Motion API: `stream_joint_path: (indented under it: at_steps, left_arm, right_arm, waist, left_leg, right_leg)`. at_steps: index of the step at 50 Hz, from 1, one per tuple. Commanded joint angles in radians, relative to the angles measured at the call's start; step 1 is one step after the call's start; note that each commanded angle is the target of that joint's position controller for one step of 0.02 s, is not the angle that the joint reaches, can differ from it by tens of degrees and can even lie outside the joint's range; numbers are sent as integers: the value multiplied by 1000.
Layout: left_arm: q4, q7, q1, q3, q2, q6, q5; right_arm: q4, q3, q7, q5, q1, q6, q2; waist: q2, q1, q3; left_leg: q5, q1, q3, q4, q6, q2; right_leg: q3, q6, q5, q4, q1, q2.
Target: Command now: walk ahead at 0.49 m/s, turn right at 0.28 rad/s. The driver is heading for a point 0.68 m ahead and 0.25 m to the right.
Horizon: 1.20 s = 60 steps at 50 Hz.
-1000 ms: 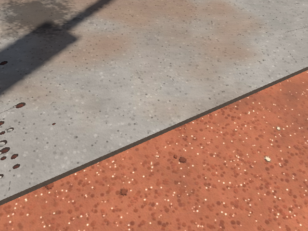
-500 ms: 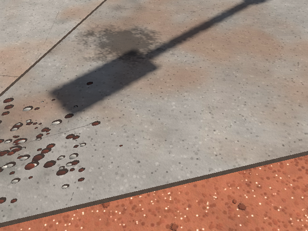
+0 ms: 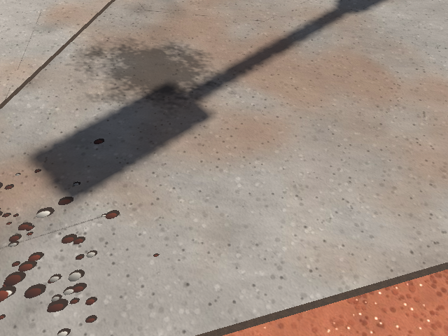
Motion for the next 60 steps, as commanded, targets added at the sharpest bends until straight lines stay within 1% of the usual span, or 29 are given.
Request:
stream_joint_path:
  at_steps: [1,6,10,13,14,15,16,17,18,19,20,21,22,26,30,33,36,38,39,40,41,42,43,45,48,52,56,59,60]
  left_arm:
    - [-57,2,8,11,40,3,6]
    - [-109,-30,-162,-8,7,-11,9]
    - [-172,-61,-259,-11,7,-15,5]
    - [-191,-72,-203,12,53,-7,7]
    - [-175,-68,-103,32,90,-2,6]
    - [-143,-55,57,62,142,2,3]
    - [-120,-32,191,87,228,16,3]
    - [-147,-31,140,89,274,8,-3]
    - [-153,-32,164,67,187,5,5]
    - [-148,-29,133,56,152,-1,13]
    - [-151,-30,73,52,140,-6,12]
    - [-161,-28,18,43,110,-9,14]
    - [-174,-23,-13,38,103,-10,26]
    - [-153,-4,-14,46,129,-14,19]
    - [-125,13,34,52,148,3,8]
    - [-102,15,87,55,154,12,1]
    - [-96,18,90,53,142,19,1]
    - [-102,16,73,43,106,21,7]
    - [-116,12,76,21,44,17,16]
    - [-144,12,203,-1,-22,8,-3]
    - [-136,15,215,10,67,6,-19]
    - [-136,17,119,30,138,12,-16]
    - [-149,19,51,34,143,18,-1]
    - [-169,15,-3,37,109,21,12]
    - [-161,15,27,22,41,34,13]
    - [-165,5,-28,-1,0,37,25]
    - [-182,-14,-123,4,23,31,25]
    - [-168,-14,-83,21,49,26,35]
    - [-163,-4,-52,35,93,26,42]
  right_arm:
    - [-44,-36,-9,-4,-46,-31,-130]
    - [-6,-38,-25,6,-10,-25,-160]
    - [32,-45,-33,18,49,9,-183]
    - [25,-55,-50,20,36,38,-226]
    - [20,-57,-57,17,30,48,-237]
    - [10,-53,-64,21,10,51,-235]
    - [-15,-31,-66,-3,43,39,-179]
    - [-58,8,-42,-9,119,6,-67]
    - [-71,-15,-21,21,11,-33,-176]
    - [-108,-16,-12,53,-79,-50,-187]
    - [-115,-9,-17,40,-101,-56,-163]
    - [-108,-15,-24,16,-100,-51,-169]
    - [-105,-18,-24,7,-80,-39,-170]
    - [-110,-6,-32,-9,-92,-4,-127]
    - [-143,12,-25,-5,-258,-10,-87]
    - [-161,4,-13,15,-323,-21,-112]
    - [-161,-18,-5,22,-301,-34,-155]
    - [-130,-41,-11,18,-171,-43,-181]
    - [-121,-56,-20,-1,-40,-48,-227]
    - [-93,-78,-22,-19,67,-36,-316]
    - [-84,-70,-13,7,81,-29,-255]
    - [-99,-51,-18,11,35,-23,-183]
    - [-103,-40,-21,5,-12,-15,-157]
    - [-91,-22,-23,-12,-72,-11,-114]
    - [-56,-24,-18,-4,-90,-20,-119]
    - [-20,-37,-26,14,-119,1,-173]
    - [23,-36,-30,29,-76,21,-190]
    - [39,-32,-30,46,-88,29,-187]
    - [51,-22,-28,34,-51,24,-158]
  waist:
    - [96,23,35]
    - [75,-40,81]
    - [69,-65,97]
    - [133,-4,4]
    - [150,53,-60]
    - [129,146,-141]
    - [-14,177,-254]
    - [-223,70,-377]
    - [-79,150,-409]
    - [-26,142,-257]
    - [84,87,-140]
    - [90,51,-98]
    - [56,21,-71]
    - [29,1,-27]
    - [-12,69,-11]
    - [-34,97,-18]
    - [-68,69,-25]
    - [-80,-5,-66]
    - [-3,-64,-183]
    - [290,-29,-322]
    - [324,-40,-302]
    - [213,-68,-172]
    - [147,-62,-95]
    - [140,-19,4]
    - [162,24,-11]
    - [158,22,-73]
    - [156,-11,-83]
    - [136,32,-94]
    - [93,40,-120]
  left_leg:
    - [245,18,-142,-196,151,282]
    - [282,52,0,-220,101,265]
    - [427,238,39,-142,85,314]
    - [927,314,81,60,54,318]
    - [1040,302,91,208,44,309]
    - [988,187,113,427,14,278]
    - [531,-83,112,748,-22,218]
    - [-362,-502,-34,1111,-82,-17]
    - [-342,-608,-217,1148,-60,35]
    - [-265,-644,-204,1093,-42,76]
    - [-204,-621,-190,986,-42,117]
    - [-171,-565,-185,897,-52,149]
    - [-151,-504,-185,870,-65,161]
    - [-64,-456,-141,684,-135,159]
    - [228,-358,-120,358,-149,97]
    - [265,-314,-143,247,-139,64]
    - [156,-275,-172,188,-99,60]
    - [123,-89,-151,132,-48,68]
    - [72,138,-274,143,16,206]
    - [-135,476,-708,67,181,444]
    - [-405,483,-920,-10,206,497]
    - [-429,376,-778,-31,160,449]
    - [-299,263,-626,-32,125,404]
    - [96,77,-423,-52,116,324]
    - [551,9,-252,-47,142,294]
    - [671,-2,-123,-53,146,275]
    - [586,41,-108,-12,119,276]
    - [488,35,-112,109,71,254]
    - [428,-8,-87,198,26,206]
  right_leg:
    - [79,14,143,-88,-100,-19]
    - [-19,-10,360,-389,-37,14]
    - [-66,-50,264,-491,-100,37]
    - [-155,-103,94,-489,42,126]
    - [-170,-129,54,-489,172,164]
    - [-149,-171,113,-558,422,187]
    - [122,-239,157,-547,752,11]
    - [714,-455,-13,-681,1065,-226]
    - [741,-415,-96,-769,1072,-220]
    - [586,-366,-52,-785,949,-185]
    - [476,-336,66,-798,776,-140]
    - [398,-319,168,-810,664,-105]
    - [362,-320,234,-834,572,-81]
    - [251,-317,344,-873,393,-31]
    - [180,-240,216,-841,325,48]
    - [254,-220,121,-794,374,20]
    - [359,-196,72,-704,461,-19]
    - [353,-153,102,-586,440,21]
    - [284,-114,32,-346,352,78]
    - [130,-37,-330,-5,20,223]
    - [127,-18,-375,167,-146,154]
    - [126,-9,-280,223,-186,113]
    - [89,-3,-207,218,-166,81]
    - [89,7,-144,137,-80,48]
    - [41,31,-175,-5,10,61]
    - [-9,39,34,-283,132,61]
    - [-30,13,140,-469,224,86]
    - [-51,-44,233,-657,376,115]
    - [-10,-76,419,-696,491,77]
